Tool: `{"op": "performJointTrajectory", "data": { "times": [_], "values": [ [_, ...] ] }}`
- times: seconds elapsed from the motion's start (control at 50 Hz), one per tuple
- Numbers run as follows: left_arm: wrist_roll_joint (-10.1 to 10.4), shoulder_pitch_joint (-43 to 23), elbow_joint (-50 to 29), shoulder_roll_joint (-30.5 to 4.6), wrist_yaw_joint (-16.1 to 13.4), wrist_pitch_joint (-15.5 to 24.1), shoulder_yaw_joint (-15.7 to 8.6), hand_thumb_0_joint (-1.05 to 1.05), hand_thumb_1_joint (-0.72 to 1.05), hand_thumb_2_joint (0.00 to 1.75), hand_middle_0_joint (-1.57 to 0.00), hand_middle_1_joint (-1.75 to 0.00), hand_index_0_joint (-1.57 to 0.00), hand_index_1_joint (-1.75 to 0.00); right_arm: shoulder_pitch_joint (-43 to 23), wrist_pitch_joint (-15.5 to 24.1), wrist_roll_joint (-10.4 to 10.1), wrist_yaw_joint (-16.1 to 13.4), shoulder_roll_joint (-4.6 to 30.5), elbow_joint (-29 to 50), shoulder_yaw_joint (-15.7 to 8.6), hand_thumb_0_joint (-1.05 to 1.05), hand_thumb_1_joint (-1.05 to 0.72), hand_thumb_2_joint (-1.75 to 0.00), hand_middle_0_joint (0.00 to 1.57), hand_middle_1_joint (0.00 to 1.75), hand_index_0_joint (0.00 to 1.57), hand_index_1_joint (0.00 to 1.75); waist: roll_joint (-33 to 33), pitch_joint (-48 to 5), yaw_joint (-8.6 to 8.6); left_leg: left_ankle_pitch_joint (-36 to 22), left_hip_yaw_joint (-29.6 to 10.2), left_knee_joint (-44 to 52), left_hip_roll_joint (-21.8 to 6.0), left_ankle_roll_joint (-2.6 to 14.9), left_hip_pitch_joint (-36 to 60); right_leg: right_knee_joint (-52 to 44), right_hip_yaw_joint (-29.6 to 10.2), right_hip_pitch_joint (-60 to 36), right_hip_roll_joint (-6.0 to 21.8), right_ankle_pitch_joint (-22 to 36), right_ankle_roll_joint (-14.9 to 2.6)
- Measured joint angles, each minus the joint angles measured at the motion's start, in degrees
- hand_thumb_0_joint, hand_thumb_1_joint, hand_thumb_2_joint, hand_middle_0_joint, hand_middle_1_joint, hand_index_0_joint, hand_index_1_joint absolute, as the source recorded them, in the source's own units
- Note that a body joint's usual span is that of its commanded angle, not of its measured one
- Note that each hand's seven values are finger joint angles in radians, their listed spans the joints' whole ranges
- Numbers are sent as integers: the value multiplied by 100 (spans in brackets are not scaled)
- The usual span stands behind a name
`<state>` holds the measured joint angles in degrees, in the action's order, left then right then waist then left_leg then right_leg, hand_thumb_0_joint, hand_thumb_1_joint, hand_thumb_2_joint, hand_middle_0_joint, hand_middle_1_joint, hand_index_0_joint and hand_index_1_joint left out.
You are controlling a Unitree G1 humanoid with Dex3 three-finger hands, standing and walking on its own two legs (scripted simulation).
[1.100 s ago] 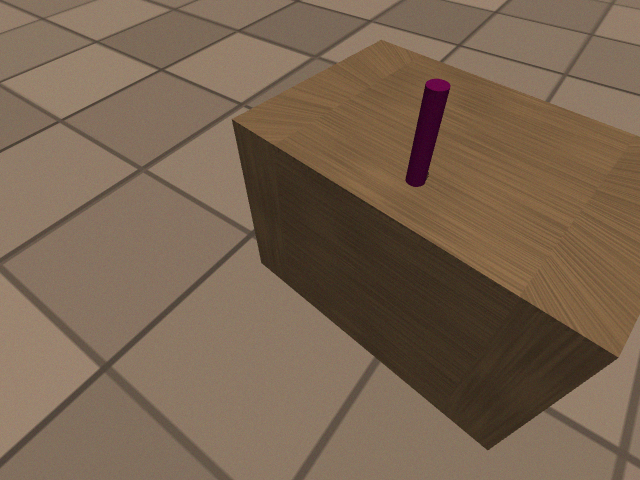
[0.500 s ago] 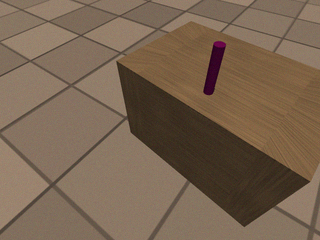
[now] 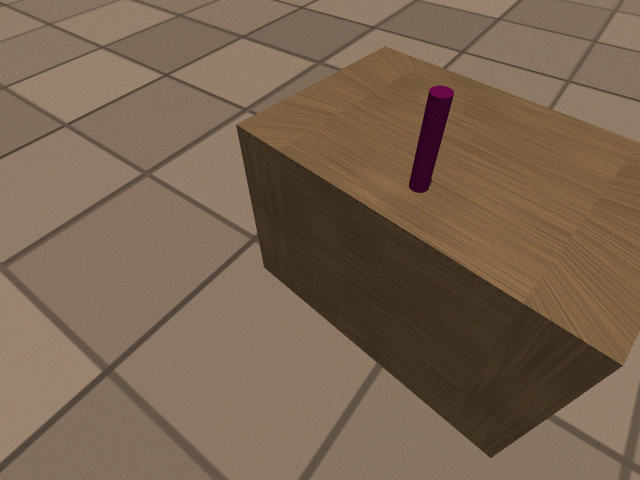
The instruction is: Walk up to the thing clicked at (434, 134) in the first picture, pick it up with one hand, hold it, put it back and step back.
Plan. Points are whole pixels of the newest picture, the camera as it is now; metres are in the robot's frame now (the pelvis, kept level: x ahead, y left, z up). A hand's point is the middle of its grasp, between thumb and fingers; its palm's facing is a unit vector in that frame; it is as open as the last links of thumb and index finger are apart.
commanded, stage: stand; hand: left
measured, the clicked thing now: (428, 144) +0.74 -0.22 -0.02
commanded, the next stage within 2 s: walk up in 0.02 s
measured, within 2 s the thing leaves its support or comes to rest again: neither
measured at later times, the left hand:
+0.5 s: hand (190, 461) +0.18 +0.20 -0.14, palm faces -0.26 -0.85 -0.45, open 7.4 cm
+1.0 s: hand (227, 289) +0.49 +0.20 -0.17, palm faces -0.52 -0.72 -0.46, open 7.4 cm
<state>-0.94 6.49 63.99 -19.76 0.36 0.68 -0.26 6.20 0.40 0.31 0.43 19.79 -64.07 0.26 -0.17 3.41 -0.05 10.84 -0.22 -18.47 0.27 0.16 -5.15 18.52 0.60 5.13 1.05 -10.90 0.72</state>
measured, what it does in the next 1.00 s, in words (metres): walks ahead, turning right: right foot, then left foot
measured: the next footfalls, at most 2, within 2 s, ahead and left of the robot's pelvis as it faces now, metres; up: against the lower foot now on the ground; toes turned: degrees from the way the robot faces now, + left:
right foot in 0.32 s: +0.12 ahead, -0.19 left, +0.00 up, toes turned -18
left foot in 0.78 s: +0.40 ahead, +0.06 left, +0.00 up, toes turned -25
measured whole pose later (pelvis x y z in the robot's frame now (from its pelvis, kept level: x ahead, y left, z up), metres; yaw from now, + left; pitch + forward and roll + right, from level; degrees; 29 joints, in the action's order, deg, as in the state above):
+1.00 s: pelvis +0.25 +0.00 -0.04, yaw -32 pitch -2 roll +0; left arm -0.4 15.1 44.0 -27.0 -0.9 2.0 -3.6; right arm 12.7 1.0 0.6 2.1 22.0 -42.4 -2.2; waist -0.9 8.9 -1.0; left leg 17.9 5.1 -43.0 -4.9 0.3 -23.2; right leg 64.9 -1.5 29.4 -0.7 -28.2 -1.4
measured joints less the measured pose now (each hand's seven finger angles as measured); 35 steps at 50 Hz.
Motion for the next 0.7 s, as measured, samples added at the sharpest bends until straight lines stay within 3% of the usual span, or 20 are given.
{"op": "performJointTrajectory", "data": {
  "times": [0.06, 0.12, 0.16, 0.24, 0.3, 0.32, 0.34, 0.38, 0.42, 0.58, 0.7],
  "values": [
    [-42, 195, -224, -32, 100, -47, -127, 1, 90, 90, -20, -30, -20, -30, 9, 3, 81, 88, 2, 195, -129, 1, -91, -90, 20, 30, 20, 30, -44, 12, 63, 338, 199, -275, -22, 82, -94, 406, -188, 233, -24, -257, -67],
    [-94, 506, -389, -109, 235, -173, -267, 1, 90, 90, -20, -30, -20, -30, 64, 154, 110, 155, 62, 664, -338, 0, -91, -90, 20, 30, 20, 30, -56, 27, 22, 368, 581, -485, -100, 131, -122, 1923, -211, 1010, 21, -1140, -185],
    [-106, 627, -459, -178, 310, -217, -310, 1, 90, 90, -20, -30, -20, -30, 176, 211, 125, 167, 116, 900, -416, 0, -91, -90, 21, 30, 21, 30, -42, 61, -60, 481, 733, -492, -169, 104, -32, 2650, -92, 1451, 123, -1277, -181],
    [-89, 819, -726, -282, 480, -168, -399, 1, 90, 90, -20, -30, -20, -30, 430, 148, 210, 223, 357, 1114, -518, 0, -91, -90, 21, 30, 20, 30, 76, 141, -73, 742, 1011, -585, -375, -13, 214, 2538, 119, 1781, 389, -1117, -120],
    [-95, 995, -939, -382, 509, -50, -469, 1, 90, 90, -20, -30, -20, -30, 549, 11, 234, 258, 553, 1210, -590, 0, -91, -90, 20, 30, 20, 30, 180, 167, -75, 1305, 1167, -1270, -593, -51, 185, 2025, 258, 1629, 435, -670, -122],
    [-100, 1056, -1012, -431, 478, 25, -508, 1, 90, 90, -20, -30, -20, -30, 581, -42, 237, 255, 609, 1242, -605, 1, -91, -90, 20, 30, 20, 30, 248, 173, -75, 1604, 1109, -1784, -725, 59, 36, 2012, 293, 1592, 345, -379, -125],
    [-109, 1085, -1093, -445, 412, 100, -552, 1, 90, 90, -20, -30, -20, -30, 581, -106, 232, 242, 657, 1246, -620, 1, -91, -90, 20, 30, 20, 30, 358, 225, -55, 1898, 839, -2547, -799, 132, -226, 2266, 345, 1635, 219, -446, -148],
    [-72, 1179, -1232, -417, 283, 188, -568, 1, 90, 90, -20, -30, -20, -30, 524, -248, 201, 241, 676, 1237, -608, 1, -91, -90, 20, 30, 20, 30, 440, 288, 69, 2145, 255, -3949, -532, 109, -831, 2526, 297, 1644, 46, -711, -235],
    [-21, 1270, -1267, -308, 195, 203, -501, 1, 90, 90, -20, -30, -20, -30, 447, -274, 143, 273, 684, 1285, -567, 1, -91, -90, 20, 30, 20, 30, 556, 346, 137, 1878, 16, -4670, -386, 91, -1359, 2293, 231, 1427, -110, -708, -305],
    [4, 1790, -1481, -105, 3, 378, -309, 1, 90, 90, -20, -30, -21, -30, 554, -260, 226, 449, 530, 1842, -485, 1, -91, -90, 20, 30, 20, 30, 617, 282, 202, 672, -232, -4111, -658, -75, -2588, 1446, -258, 771, -331, -608, -201],
    [-57, 2044, -1771, -215, -120, 486, -276, 1, 90, 90, -21, -30, -21, -30, 605, -305, 306, 439, 605, 2015, -574, 1, -91, -90, 20, 30, 20, 30, 558, 222, 179, 599, -335, -3466, -734, -75, -2743, 1787, -702, 747, -235, -1098, 19]
  ]
}}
